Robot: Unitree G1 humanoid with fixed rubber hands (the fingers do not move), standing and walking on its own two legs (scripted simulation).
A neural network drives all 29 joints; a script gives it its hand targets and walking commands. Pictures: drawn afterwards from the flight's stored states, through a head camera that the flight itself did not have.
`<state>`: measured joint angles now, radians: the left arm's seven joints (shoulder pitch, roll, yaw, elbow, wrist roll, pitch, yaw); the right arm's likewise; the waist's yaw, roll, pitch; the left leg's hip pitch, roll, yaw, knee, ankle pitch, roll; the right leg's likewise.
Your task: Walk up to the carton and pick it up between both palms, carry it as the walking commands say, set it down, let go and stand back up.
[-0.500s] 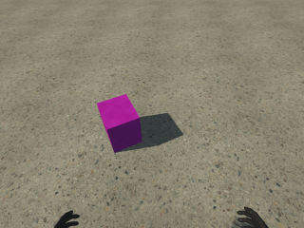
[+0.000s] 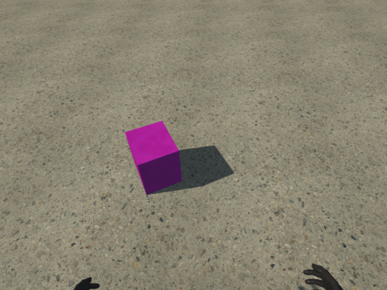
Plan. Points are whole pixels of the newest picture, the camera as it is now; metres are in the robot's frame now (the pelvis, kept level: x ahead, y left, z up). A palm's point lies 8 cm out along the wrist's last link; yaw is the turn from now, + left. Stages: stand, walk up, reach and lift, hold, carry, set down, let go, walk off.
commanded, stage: stand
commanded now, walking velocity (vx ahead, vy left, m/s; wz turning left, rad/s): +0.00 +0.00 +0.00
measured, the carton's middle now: (154, 157) +0.97 +0.25 -0.61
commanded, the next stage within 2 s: walk up in 1.70 s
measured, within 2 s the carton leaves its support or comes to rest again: neither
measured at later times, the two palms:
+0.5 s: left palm out of the picture +0.13 +0.29 -0.08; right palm out of the picture +0.13 -0.30 -0.09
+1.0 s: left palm out of the picture +0.10 +0.29 -0.08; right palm out of the picture +0.11 -0.30 -0.08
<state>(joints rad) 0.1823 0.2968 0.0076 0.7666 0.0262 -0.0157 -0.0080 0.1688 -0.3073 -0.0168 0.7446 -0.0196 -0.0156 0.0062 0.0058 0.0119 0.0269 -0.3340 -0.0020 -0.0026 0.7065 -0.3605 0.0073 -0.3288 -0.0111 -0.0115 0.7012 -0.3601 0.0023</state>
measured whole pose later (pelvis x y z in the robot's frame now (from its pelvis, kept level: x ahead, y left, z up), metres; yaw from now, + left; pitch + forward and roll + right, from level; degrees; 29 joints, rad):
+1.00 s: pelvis +0.00 -0.01 +0.02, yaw +0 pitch -3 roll +0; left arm 0.09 0.36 0.00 1.04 0.01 -0.03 0.00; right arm 0.09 -0.36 -0.01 1.03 -0.01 -0.03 0.00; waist 0.01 0.01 0.05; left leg -0.15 0.00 -0.01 0.42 -0.22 0.00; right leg -0.15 -0.01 -0.02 0.43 -0.22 0.00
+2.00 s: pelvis +0.01 -0.01 +0.03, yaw +2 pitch +0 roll +0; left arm 0.09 0.35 0.04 1.05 0.02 0.01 -0.01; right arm 0.13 -0.36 -0.03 1.05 -0.01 0.02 0.01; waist -0.01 0.01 0.02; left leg -0.21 -0.01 -0.03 0.46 -0.34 0.00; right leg -0.17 -0.02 -0.06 0.42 -0.32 0.01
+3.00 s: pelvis +0.38 +0.08 +0.02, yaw +12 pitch -1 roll +1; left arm 0.30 0.17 0.03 1.04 0.03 -0.06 0.00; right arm 0.18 -0.24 -0.05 0.99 -0.02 0.02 0.00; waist 0.03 0.03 0.05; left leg -0.47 0.08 0.04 1.06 -0.36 -0.01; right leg -0.24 -0.05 -0.21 0.47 -0.21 -0.07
